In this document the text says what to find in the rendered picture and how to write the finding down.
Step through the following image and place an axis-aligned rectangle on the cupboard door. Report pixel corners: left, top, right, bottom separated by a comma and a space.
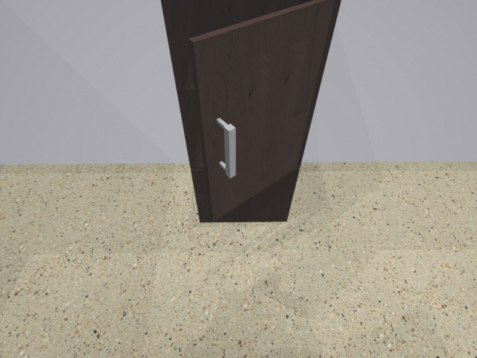
189, 0, 335, 221

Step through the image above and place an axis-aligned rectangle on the handle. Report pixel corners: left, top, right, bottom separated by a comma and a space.
216, 118, 236, 178

